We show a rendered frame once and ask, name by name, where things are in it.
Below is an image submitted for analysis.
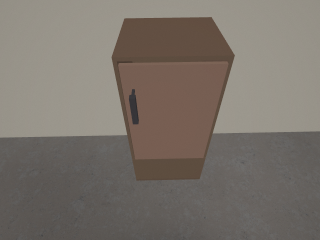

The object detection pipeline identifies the cupboard door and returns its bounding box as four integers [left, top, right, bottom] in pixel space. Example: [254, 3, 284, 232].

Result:
[118, 61, 229, 160]

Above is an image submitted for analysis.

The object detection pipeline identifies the handle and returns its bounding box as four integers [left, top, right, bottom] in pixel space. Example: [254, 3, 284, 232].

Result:
[129, 89, 139, 125]

